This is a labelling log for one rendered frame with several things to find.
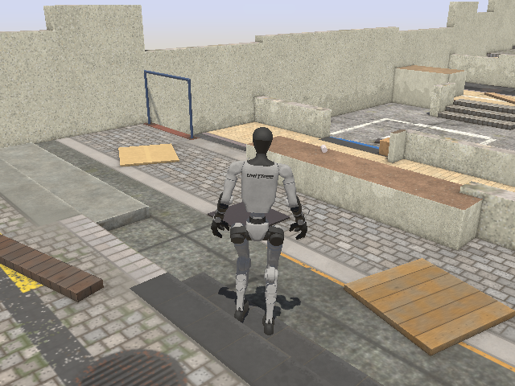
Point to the humanoid robot head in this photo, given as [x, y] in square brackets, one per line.
[262, 138]

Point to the robot right forearm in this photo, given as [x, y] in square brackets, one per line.
[298, 213]

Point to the right robot upper arm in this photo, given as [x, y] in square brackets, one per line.
[289, 184]

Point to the left robot upper arm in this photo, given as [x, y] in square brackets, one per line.
[234, 169]

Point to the robot right hand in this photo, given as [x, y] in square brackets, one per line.
[297, 228]

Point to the robot left hand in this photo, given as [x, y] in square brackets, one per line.
[220, 226]

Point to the robot left forearm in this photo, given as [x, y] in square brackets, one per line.
[220, 211]

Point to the left robot shin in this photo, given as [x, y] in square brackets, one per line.
[242, 278]

